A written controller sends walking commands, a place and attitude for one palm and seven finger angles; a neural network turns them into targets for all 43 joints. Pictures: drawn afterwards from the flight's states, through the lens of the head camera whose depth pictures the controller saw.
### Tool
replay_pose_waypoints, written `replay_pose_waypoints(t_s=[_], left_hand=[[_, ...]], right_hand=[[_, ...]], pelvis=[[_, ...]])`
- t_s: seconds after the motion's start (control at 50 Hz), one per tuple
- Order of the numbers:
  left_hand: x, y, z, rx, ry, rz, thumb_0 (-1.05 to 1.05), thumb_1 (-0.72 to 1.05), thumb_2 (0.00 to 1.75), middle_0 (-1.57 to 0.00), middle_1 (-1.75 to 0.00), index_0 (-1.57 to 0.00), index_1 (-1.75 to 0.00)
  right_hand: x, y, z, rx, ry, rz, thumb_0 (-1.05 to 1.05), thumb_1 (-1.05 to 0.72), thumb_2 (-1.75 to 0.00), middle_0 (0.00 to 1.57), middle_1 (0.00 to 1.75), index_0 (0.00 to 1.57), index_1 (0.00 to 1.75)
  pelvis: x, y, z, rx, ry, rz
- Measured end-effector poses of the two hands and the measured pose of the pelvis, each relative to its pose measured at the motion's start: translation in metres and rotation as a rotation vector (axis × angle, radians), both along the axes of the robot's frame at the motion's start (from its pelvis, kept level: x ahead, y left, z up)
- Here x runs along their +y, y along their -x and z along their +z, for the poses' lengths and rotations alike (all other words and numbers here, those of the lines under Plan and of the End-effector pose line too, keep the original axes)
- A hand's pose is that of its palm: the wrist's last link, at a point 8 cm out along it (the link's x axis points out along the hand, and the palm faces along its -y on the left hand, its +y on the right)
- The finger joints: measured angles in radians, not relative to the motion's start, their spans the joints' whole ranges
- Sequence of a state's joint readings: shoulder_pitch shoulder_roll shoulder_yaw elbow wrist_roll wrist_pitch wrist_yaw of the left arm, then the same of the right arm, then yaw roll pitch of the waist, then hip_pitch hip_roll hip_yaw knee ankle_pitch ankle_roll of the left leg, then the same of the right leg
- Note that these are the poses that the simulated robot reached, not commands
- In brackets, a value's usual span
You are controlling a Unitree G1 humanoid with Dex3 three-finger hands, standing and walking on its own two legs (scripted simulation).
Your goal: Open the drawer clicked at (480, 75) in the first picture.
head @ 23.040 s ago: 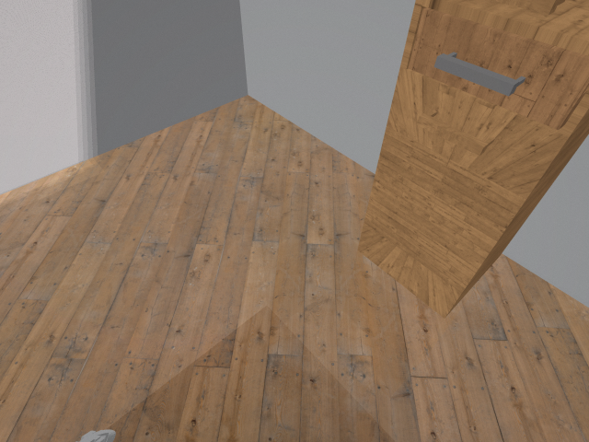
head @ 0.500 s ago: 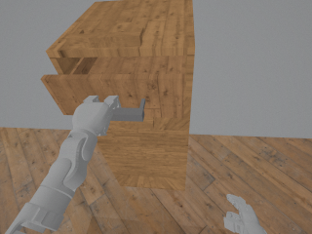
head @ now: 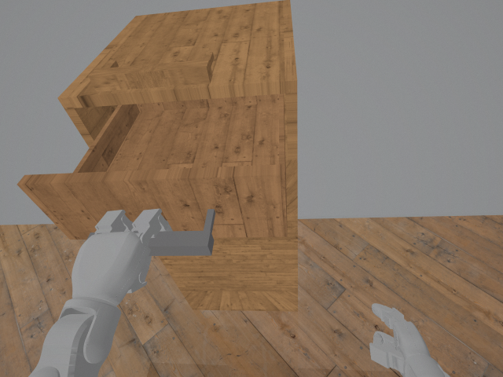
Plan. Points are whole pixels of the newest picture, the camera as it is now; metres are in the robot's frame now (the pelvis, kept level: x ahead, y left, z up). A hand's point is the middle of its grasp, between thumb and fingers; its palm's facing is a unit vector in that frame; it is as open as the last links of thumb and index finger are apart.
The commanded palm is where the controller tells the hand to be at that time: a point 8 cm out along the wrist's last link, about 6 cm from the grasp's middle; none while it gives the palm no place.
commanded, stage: pull the drawer open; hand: left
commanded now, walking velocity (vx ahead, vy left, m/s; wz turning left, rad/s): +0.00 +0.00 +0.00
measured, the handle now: (154, 230) +0.29 +0.18 +0.13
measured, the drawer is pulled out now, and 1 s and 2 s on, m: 0.20 0.29 0.29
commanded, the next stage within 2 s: open the thumb to release the handle in 0.94 s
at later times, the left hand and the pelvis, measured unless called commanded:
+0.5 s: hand (118, 330) +0.15 +0.18 +0.11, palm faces +0.07 -0.17 -0.98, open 6.2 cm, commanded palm +0.09 +0.19 +0.17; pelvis -0.01 -0.01 +0.00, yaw -1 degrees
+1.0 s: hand (113, 344) +0.14 +0.18 +0.11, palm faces +0.09 -0.15 -0.98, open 6.1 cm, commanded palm +0.09 +0.19 +0.17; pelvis -0.02 -0.01 +0.00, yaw +0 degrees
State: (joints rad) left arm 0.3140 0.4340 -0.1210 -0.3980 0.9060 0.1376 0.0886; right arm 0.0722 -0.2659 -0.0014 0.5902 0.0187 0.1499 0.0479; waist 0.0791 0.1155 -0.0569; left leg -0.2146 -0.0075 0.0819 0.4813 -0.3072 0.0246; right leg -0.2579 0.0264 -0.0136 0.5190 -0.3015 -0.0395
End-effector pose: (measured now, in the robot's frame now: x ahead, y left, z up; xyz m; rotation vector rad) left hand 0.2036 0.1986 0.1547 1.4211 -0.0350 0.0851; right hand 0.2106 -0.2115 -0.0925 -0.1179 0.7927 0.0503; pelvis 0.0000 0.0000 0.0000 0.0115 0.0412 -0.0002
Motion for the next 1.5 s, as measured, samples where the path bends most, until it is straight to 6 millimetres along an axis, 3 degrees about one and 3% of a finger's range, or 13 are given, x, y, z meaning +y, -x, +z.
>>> replay_pose_waypoints(t_s=[0.12, 0.22, 0.64, 0.86, 1.06, 1.16, 1.3, 1.5], left_hand=[[-0.002, 0.022, 0.001, 0.002, 0.004, 0.005, 0.05, 0.67, 0.78, -0.29, -1.35, -0.39, -1.27], [-0.003, 0.037, 0.001, 0.008, 0.016, 0.013, 0.06, 0.67, 0.78, -0.28, -1.35, -0.4, -1.27], [-0.007, 0.09, 0.003, 0.016, 0.023, 0.027, 0.06, 0.66, 0.76, -0.29, -1.35, -0.39, -1.29], [-0.008, 0.094, 0.001, -0.01, 0.011, 0.045, 0.05, 0.65, 0.79, -0.31, -1.35, -0.39, -1.32], [-0.008, 0.093, 0.002, -0.006, 0.005, 0.045, 0.04, 0.64, 0.79, -0.32, -1.35, -0.39, -1.32], [0.01, 0.085, 0.002, 0.0, -0.03, 0.075, 0.01, 0.61, 0.79, -0.35, -1.35, -0.4, -1.33], [0.009, 0.084, 0.006, -0.004, 0.011, 0.08, 0.01, 0.43, 0.7, -0.39, -1.31, -0.39, -1.31], [0.011, 0.085, 0.006, -0.003, 0.003, 0.062, 0.01, -0.13, 0.46, -0.39, -1.27, -0.35, -1.25]], right_hand=[[0.021, -0.022, 0.014, -0.069, -0.028, 0.065, 0.01, -0.91, -0.9, 0.2, 0.3, 0.2, 0.3], [0.028, -0.026, 0.022, -0.104, -0.042, 0.092, 0.01, -0.91, -0.9, 0.2, 0.3, 0.2, 0.3], [-0.013, 0.022, 0.008, -0.045, 0.025, 0.033, 0.01, -0.91, -0.9, 0.2, 0.3, 0.2, 0.3], [0.001, 0.021, 0.004, -0.054, 0.01, 0.065, 0.01, -0.91, -0.9, 0.2, 0.3, 0.2, 0.3], [0.022, 0.009, 0.014, -0.093, -0.012, 0.117, 0.01, -0.91, -0.9, 0.2, 0.3, 0.2, 0.3], [0.025, 0.007, 0.014, -0.079, 0.011, 0.124, 0.01, -0.91, -0.9, 0.2, 0.3, 0.2, 0.3], [0.018, 0.011, 0.017, -0.082, 0.028, 0.112, 0.01, -0.91, -0.9, 0.2, 0.3, 0.2, 0.3], [0.008, 0.023, 0.012, -0.05, 0.054, 0.086, 0.01, -0.91, -0.9, 0.2, 0.3, 0.2, 0.3]], pelvis=[[-0.002, 0.001, 0.0, -0.013, 0.002, 0.004], [-0.004, 0.002, -0.001, -0.02, 0.005, 0.001], [-0.007, 0.014, -0.005, -0.031, 0.01, -0.021], [-0.007, 0.021, -0.005, -0.048, 0.008, -0.002], [-0.008, 0.025, -0.002, -0.074, 0.008, 0.009], [-0.011, 0.029, -0.001, -0.089, 0.008, 0.021], [-0.01, 0.031, 0.001, -0.086, 0.009, 0.021], [-0.007, 0.033, 0.001, -0.081, 0.01, 0.019]])
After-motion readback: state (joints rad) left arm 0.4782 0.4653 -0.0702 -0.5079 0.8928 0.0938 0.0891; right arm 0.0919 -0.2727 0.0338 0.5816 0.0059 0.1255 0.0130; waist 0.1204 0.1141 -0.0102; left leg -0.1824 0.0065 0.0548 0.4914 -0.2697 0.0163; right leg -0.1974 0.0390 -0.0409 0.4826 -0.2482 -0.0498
